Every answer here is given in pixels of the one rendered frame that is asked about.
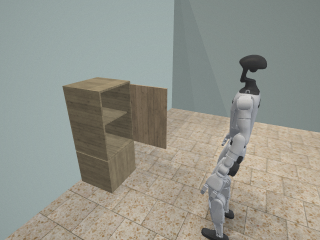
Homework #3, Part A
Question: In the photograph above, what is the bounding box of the left robot forearm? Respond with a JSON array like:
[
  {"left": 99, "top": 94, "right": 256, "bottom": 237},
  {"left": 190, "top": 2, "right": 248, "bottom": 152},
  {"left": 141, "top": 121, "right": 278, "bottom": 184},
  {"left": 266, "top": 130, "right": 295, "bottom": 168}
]
[{"left": 215, "top": 135, "right": 246, "bottom": 178}]

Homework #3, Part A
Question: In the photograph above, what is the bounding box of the left robot hand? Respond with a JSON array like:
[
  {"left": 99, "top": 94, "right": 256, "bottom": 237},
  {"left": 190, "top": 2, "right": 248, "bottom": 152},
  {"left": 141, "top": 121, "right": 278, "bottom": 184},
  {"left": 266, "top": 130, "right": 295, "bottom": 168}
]
[{"left": 200, "top": 173, "right": 224, "bottom": 201}]

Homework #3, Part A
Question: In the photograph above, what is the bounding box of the right robot foot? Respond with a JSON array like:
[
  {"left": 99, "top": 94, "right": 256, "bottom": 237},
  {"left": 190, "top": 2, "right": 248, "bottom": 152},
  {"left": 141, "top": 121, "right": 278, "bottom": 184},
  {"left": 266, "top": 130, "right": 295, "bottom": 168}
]
[{"left": 224, "top": 209, "right": 234, "bottom": 219}]

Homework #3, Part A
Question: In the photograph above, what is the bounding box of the robot right thigh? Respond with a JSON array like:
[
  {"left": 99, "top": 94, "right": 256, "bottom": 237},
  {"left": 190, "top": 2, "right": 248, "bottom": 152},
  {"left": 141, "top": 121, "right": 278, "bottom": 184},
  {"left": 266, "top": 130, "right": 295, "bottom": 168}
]
[{"left": 217, "top": 141, "right": 231, "bottom": 188}]

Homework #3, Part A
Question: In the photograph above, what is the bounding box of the right robot hand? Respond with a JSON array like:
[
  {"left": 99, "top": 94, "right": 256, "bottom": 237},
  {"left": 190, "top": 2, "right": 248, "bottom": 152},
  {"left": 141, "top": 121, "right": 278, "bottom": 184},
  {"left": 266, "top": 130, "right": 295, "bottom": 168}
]
[{"left": 221, "top": 132, "right": 232, "bottom": 146}]

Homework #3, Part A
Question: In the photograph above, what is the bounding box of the cupboard door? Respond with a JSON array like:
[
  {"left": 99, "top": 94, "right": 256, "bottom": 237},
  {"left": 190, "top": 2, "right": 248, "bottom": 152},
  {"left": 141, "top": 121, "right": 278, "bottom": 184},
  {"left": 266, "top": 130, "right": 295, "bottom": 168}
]
[{"left": 130, "top": 84, "right": 168, "bottom": 149}]

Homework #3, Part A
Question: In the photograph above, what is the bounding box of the robot left upper arm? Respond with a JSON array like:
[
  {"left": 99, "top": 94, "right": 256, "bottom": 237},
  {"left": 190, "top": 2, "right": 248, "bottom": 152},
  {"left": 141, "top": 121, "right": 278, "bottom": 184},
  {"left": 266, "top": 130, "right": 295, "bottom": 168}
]
[{"left": 232, "top": 95, "right": 253, "bottom": 146}]

